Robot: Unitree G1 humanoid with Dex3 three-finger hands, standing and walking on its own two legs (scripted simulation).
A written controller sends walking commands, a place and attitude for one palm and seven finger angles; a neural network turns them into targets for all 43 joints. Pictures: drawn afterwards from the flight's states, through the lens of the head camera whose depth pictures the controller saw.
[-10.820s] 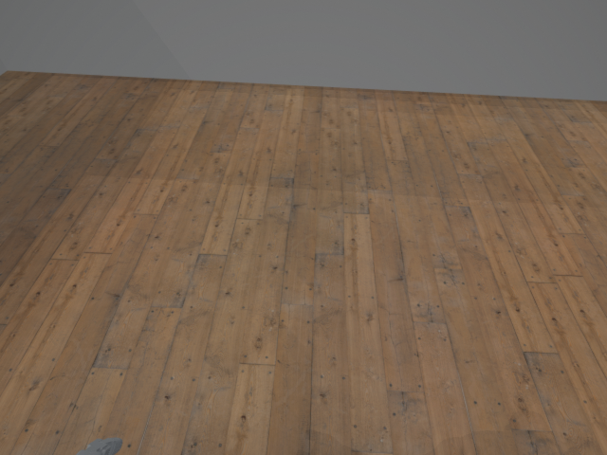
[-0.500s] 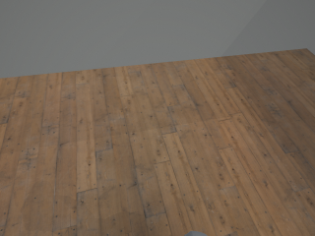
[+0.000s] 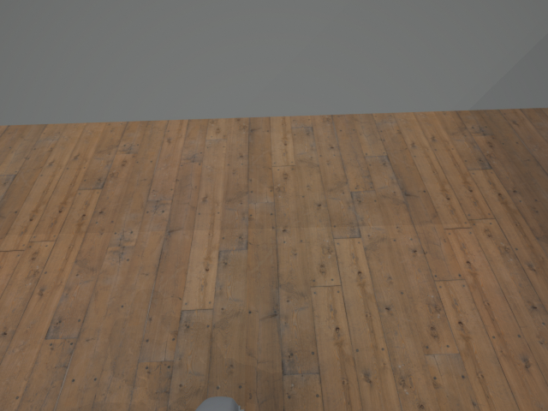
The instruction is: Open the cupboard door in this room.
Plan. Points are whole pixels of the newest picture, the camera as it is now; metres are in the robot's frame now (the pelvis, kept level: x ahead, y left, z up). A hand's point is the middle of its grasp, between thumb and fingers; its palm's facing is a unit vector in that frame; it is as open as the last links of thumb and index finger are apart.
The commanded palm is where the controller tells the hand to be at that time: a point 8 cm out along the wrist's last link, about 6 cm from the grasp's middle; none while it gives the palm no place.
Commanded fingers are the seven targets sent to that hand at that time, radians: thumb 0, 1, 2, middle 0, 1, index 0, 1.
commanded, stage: turn or walk to find it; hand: left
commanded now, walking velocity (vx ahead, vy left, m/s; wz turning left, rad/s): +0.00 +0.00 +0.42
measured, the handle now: out of the picture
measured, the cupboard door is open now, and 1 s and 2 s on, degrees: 0 0 0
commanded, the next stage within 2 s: none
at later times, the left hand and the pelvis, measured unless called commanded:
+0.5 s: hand out of the picture +0.03 +0.26 -0.16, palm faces +0.22 -0.94 -0.25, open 7.4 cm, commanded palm none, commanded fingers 0.00 0.90 0.90 -0.20 -0.30 -0.20 -0.30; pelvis -0.02 +0.03 +0.00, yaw +11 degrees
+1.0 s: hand out of the picture -0.09 +0.21 -0.17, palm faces +0.44 -0.86 -0.25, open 7.4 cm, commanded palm none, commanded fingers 0.00 0.90 0.90 -0.20 -0.30 -0.20 -0.30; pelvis -0.05 +0.01 -0.01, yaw +26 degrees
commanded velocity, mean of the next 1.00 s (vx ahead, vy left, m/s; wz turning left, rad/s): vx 0.00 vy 0.00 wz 0.42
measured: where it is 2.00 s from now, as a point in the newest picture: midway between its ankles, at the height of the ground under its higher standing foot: outside the picture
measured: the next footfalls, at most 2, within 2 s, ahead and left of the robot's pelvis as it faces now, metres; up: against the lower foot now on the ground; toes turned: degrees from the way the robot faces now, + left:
left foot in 0.16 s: +0.02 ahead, +0.15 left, +0.00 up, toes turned +9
right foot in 0.60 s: +0.05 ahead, -0.09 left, +0.00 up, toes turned +10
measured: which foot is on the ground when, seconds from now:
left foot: up 0.00-0.14, down 0.16-0.60, up 0.62-1.00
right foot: down 0.00-0.16, up 0.18-0.58, down 0.60-1.00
